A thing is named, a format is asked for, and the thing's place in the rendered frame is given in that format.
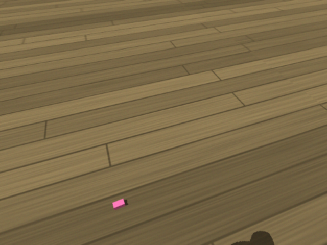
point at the small box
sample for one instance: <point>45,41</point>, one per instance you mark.
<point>118,204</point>

